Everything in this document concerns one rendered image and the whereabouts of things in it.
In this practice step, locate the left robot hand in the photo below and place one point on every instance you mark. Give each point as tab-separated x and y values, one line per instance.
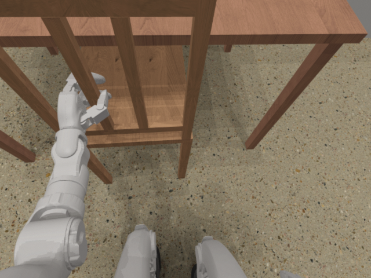
72	105

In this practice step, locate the table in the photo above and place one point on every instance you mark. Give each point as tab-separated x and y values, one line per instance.
327	23

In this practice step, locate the left robot upper arm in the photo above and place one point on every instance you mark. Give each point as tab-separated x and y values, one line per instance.
49	249

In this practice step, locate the chair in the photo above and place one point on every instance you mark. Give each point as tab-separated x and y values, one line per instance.
152	103

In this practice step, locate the robot left thigh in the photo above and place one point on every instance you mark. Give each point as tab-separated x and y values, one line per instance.
139	249

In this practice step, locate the left robot forearm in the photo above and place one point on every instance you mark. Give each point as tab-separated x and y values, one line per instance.
66	189

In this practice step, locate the robot right thigh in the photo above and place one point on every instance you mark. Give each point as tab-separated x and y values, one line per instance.
215	259

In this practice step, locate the robot thigh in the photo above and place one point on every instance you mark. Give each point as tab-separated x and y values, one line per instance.
215	259
139	249

